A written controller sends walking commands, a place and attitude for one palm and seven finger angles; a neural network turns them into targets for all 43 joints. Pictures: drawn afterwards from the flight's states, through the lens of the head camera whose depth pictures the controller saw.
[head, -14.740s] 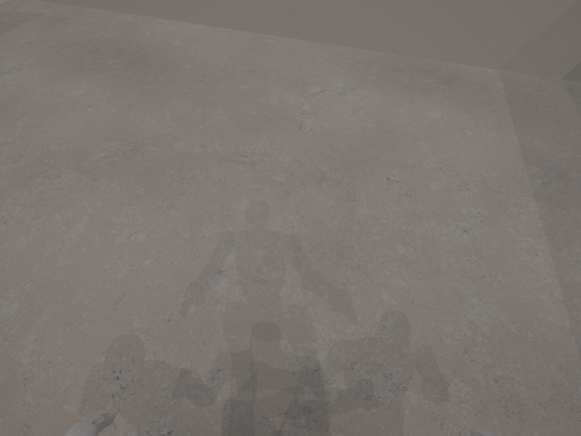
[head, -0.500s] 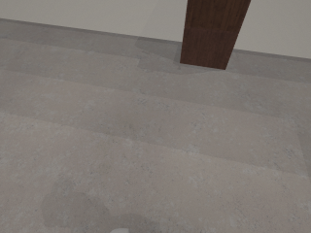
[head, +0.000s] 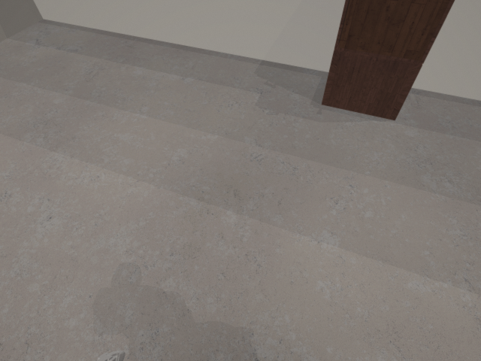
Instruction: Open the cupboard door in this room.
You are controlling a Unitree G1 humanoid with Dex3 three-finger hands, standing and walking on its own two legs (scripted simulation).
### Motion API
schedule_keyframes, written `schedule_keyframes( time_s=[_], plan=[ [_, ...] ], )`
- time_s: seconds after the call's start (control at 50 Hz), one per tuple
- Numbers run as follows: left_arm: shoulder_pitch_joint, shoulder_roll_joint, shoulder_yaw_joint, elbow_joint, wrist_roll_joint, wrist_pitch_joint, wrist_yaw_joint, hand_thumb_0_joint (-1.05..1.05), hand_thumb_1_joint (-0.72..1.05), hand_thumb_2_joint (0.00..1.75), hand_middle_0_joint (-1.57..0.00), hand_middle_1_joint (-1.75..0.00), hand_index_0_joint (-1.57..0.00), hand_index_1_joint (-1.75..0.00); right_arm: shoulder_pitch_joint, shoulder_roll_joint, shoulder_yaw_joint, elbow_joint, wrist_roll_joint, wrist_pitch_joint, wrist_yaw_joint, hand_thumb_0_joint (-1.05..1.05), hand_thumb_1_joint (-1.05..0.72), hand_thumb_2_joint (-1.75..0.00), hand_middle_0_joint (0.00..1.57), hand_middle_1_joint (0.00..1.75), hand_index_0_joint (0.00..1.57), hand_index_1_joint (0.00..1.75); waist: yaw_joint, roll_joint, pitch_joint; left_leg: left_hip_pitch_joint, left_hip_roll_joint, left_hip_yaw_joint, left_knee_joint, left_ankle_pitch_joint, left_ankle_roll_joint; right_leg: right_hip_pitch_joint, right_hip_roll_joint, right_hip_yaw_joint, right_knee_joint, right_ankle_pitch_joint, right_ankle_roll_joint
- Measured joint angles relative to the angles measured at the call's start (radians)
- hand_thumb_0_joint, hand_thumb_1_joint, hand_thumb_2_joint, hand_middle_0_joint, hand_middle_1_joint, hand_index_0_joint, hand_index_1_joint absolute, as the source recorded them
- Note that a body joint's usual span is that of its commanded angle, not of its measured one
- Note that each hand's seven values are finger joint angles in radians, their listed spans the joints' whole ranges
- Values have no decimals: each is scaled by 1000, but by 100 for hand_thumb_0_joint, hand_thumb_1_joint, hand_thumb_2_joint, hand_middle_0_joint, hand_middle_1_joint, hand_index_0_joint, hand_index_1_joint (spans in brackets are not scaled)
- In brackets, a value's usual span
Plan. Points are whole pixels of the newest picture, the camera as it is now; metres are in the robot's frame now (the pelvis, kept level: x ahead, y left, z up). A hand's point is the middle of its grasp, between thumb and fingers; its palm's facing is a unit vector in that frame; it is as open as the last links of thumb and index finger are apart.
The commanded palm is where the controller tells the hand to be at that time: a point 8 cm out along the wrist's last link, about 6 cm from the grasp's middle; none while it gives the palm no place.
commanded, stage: turn or walk to find it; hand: left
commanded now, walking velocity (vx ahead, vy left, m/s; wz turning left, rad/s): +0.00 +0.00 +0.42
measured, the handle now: out of the picture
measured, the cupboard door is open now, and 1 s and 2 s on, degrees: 0 0 0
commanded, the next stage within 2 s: stand and wait in 0.08 s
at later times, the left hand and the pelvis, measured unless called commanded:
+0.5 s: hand out of the picture -0.07 +0.15 -0.17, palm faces +0.21 -0.95 -0.23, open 7.4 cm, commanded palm none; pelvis -0.03 -0.03 +0.00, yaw +8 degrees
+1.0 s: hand out of the picture -0.05 +0.15 -0.17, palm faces +0.07 -0.97 -0.24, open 7.4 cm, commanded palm none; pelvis -0.06 -0.04 +0.00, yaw +1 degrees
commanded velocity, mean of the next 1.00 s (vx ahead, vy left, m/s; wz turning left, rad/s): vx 0.00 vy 0.00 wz -0.06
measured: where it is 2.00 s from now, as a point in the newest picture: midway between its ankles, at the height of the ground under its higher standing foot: outside the picture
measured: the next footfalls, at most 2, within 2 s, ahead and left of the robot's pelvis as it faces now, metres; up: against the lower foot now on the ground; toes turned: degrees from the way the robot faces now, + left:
right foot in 0.02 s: +0.00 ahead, -0.12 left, +0.00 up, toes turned -3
left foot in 0.52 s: -0.05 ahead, +0.11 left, +0.00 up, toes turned +10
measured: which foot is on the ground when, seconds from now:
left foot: down 0.00-0.04, up 0.06-0.50, down 0.52-0.88, up 0.90-1.00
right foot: up 0.00-0.00, down 0.02-1.00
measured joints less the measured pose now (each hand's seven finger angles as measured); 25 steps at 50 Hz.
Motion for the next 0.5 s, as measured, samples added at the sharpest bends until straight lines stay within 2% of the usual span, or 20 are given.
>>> schedule_keyframes(
  time_s=[0.02,0.04,0.06,0.1,0.16,0.22,0.32,0.44,0.5],
  plan=[
    [-1,-5,-3,-7,0,-8,-1,0,90,90,-19,-30,-19,-30,6,-5,-3,1,2,3,1,0,-90,-90,21,30,20,30,-1,4,-3,-15,-4,-8,22,-7,-9,34,3,-7,-84,53,-3],
    [-3,-18,-5,-10,3,-18,0,0,90,90,-19,-30,-19,-30,10,-17,-9,4,5,7,2,0,-90,-90,21,30,20,30,-2,28,-1,-32,3,-24,54,-18,-16,50,17,-25,-118,85,-46],
    [-3,-30,-10,-14,8,-26,1,0,90,90,-20,-30,-19,-30,12,-26,-15,9,8,13,1,1,-90,-90,21,30,20,30,-5,44,3,-55,4,-35,115,-88,-17,53,22,-41,-116,91,-81],
    [8,-45,-18,-25,10,-34,1,0,90,90,-20,-30,-20,-30,20,-36,-24,15,7,29,2,1,-91,-90,21,30,20,30,-5,44,2,-121,-13,-26,304,-208,-17,61,5,-65,-113,83,-119],
    [34,-62,-22,-23,9,-36,4,0,90,90,-20,-30,-20,-30,24,-51,-33,31,2,41,9,1,-91,-90,20,30,20,30,5,38,0,-190,-6,-9,546,-187,-21,92,-10,-86,-163,104,-129],
    [61,-73,-26,-4,9,-38,5,0,90,90,-20,-30,-20,-30,27,-60,-37,40,2,39,10,1,-91,-90,20,30,20,30,7,37,-2,-202,23,-11,629,-121,-35,114,-10,-106,-210,131,-135],
    [102,-75,-26,32,13,-45,9,0,91,90,-20,-30,-20,-30,29,-54,-28,65,4,40,4,1,-91,-90,20,30,19,30,22,24,-8,-141,67,-12,550,-111,-54,118,-3,-131,-243,152,-146],
    [137,-66,-26,84,21,-49,4,0,91,90,-20,-30,-20,-30,-1,-26,-4,90,12,27,-7,1,-91,-90,20,30,19,30,58,4,-5,-5,82,37,262,-189,-46,96,7,-143,-245,168,-148],
    [149,-59,-26,119,17,-46,6,0,90,90,-20,-30,-20,-30,-20,-6,11,95,17,8,-13,1,-91,-90,20,30,19,30,68,-1,-7,70,78,63,93,-129,-35,82,17,-154,-234,172,-140]
  ],
)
